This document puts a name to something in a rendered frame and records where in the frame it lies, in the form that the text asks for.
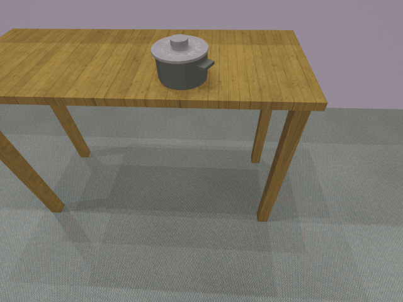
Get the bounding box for table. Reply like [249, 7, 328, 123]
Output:
[0, 28, 328, 222]

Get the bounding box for lid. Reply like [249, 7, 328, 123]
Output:
[151, 35, 208, 64]

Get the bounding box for knob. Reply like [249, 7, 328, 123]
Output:
[170, 34, 188, 48]

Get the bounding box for pot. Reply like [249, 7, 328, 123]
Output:
[156, 53, 215, 90]

